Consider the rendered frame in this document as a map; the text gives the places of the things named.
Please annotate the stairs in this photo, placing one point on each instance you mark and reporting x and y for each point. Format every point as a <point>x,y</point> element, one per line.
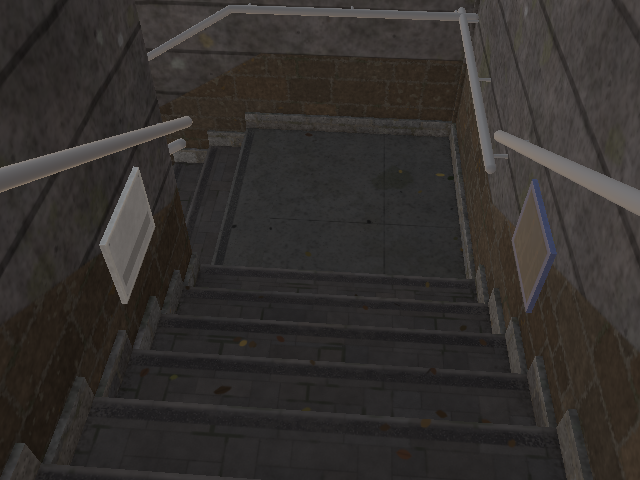
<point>287,374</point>
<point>204,190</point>

